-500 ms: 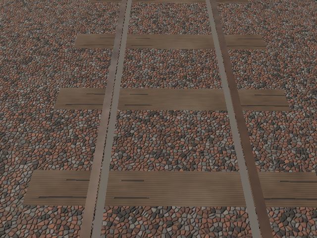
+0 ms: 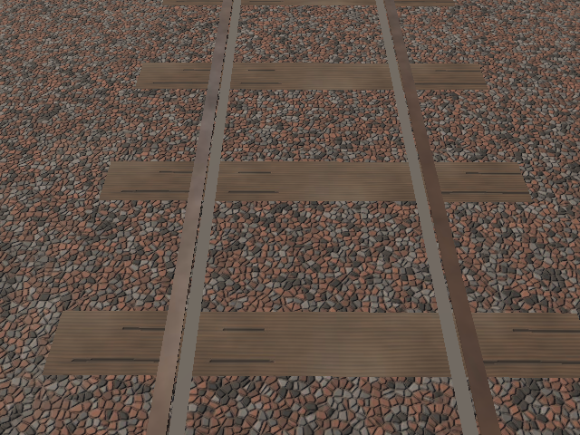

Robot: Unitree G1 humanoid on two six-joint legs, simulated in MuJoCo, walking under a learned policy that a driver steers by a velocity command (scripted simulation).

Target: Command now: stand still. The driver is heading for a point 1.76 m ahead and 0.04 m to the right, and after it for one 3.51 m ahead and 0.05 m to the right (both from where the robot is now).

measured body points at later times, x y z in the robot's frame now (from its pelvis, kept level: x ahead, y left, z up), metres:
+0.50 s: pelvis +0.00 +0.00 +0.00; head +0.02 +0.00 +0.45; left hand +0.02 +0.24 -0.16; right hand +0.00 -0.23 -0.16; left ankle -0.02 +0.12 -0.74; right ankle +0.02 -0.12 -0.74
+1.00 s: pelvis +0.05 -0.01 -0.01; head +0.05 -0.01 +0.44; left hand +0.05 +0.23 -0.16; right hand -0.01 -0.25 -0.17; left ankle -0.02 +0.12 -0.74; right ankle +0.02 -0.11 -0.73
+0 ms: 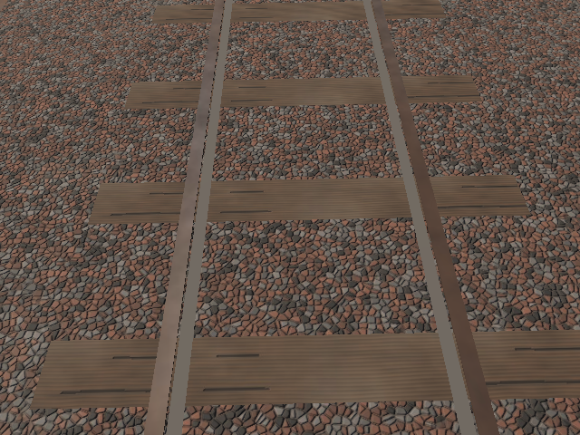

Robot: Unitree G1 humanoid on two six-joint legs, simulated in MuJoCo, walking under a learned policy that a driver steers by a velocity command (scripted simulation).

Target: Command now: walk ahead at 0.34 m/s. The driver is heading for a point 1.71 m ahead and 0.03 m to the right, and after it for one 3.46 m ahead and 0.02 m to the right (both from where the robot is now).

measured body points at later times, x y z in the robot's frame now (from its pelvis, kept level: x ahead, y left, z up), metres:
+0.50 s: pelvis +0.25 +0.02 -0.02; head +0.29 +0.02 +0.43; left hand +0.13 +0.26 -0.15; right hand +0.49 -0.20 -0.10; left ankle +0.39 +0.11 -0.73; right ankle +0.00 -0.11 -0.71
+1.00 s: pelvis +0.53 +0.00 +0.01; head +0.56 +0.00 +0.46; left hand +0.73 +0.23 -0.09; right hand +0.49 -0.26 -0.13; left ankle +0.39 +0.11 -0.73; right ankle +0.71 -0.13 -0.70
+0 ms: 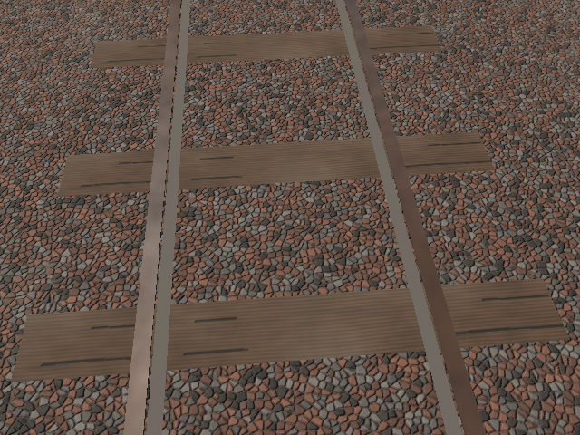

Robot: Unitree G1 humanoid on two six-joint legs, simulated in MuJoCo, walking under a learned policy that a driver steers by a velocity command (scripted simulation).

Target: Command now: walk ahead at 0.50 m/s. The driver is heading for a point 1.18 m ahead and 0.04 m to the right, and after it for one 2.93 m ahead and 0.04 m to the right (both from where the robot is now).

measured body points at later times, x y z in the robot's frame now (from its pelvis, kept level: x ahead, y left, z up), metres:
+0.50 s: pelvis +0.25 -0.03 +0.00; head +0.27 -0.03 +0.45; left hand +0.28 +0.23 -0.14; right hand +0.41 -0.27 -0.11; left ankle +0.38 +0.09 -0.72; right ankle +0.18 -0.13 -0.73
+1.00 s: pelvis +0.35 -0.04 +0.01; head +0.35 -0.07 +0.46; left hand +0.30 +0.23 -0.12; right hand +0.49 -0.30 -0.12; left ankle +0.41 +0.11 -0.67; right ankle +0.31 -0.14 -0.73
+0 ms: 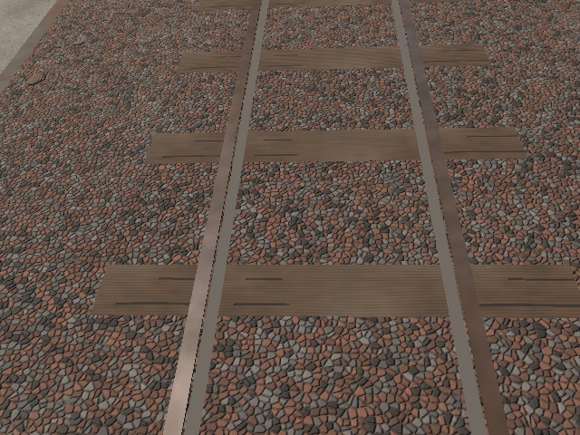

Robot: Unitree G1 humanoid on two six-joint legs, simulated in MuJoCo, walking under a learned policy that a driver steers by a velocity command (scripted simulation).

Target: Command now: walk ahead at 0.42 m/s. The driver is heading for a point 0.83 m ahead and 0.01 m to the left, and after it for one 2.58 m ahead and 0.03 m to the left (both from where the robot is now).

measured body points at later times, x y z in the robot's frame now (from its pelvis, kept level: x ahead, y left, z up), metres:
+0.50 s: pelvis +0.23 +0.08 +0.00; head +0.25 +0.09 +0.44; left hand +0.29 +0.35 -0.14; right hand +0.30 -0.18 -0.14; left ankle +0.24 +0.17 -0.75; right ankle +0.22 -0.08 -0.66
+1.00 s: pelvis +0.52 +0.02 -0.01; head +0.55 +0.01 +0.44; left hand +0.61 +0.28 -0.13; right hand +0.58 -0.25 -0.15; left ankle +0.46 +0.17 -0.66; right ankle +0.58 -0.06 -0.75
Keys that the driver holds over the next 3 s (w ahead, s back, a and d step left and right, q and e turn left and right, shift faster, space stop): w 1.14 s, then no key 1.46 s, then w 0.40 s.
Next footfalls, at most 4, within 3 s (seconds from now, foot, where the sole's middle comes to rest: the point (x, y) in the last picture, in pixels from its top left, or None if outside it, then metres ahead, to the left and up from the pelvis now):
0.30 left None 0.28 0.17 -0.79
0.84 right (365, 413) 0.62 -0.07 -0.79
1.36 left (277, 312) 0.90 0.17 -0.79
1.66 right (367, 329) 0.85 -0.08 -0.79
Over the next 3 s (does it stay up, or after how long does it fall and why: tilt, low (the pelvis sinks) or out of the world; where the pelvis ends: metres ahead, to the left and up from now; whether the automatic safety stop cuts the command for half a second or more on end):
stays up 0.91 0.03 -0.01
